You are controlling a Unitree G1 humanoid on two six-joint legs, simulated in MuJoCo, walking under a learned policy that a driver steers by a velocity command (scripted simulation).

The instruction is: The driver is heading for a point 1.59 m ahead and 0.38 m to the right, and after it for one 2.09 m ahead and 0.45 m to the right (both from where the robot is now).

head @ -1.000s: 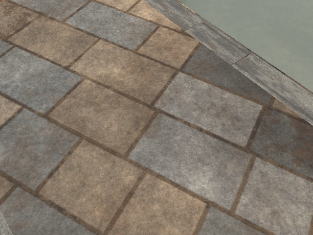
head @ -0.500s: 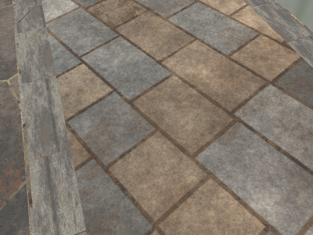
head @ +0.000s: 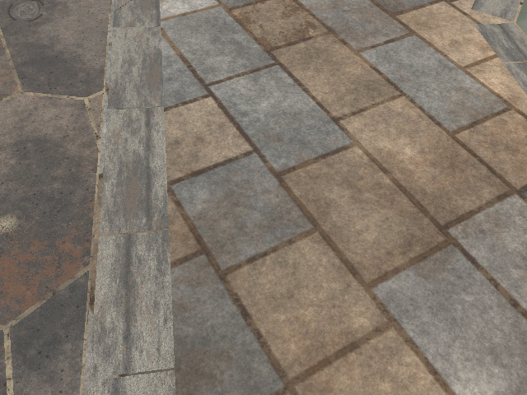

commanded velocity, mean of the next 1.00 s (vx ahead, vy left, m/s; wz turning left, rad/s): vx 0.00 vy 0.00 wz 0.03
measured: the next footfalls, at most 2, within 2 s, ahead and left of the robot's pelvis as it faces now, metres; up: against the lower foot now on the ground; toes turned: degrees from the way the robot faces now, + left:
right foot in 0.10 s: +0.03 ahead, -0.15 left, +0.00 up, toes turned +1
left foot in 1.86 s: +0.42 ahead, +0.07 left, +0.00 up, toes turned +1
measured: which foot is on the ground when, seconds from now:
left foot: down 0.00-1.00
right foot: up 0.00-0.08, down 0.10-1.00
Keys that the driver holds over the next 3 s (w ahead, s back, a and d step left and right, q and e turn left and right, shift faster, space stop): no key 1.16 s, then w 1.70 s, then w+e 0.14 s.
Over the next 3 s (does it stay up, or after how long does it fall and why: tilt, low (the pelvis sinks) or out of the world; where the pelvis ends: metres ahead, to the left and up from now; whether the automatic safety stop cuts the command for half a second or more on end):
stays up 0.89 -0.05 -0.02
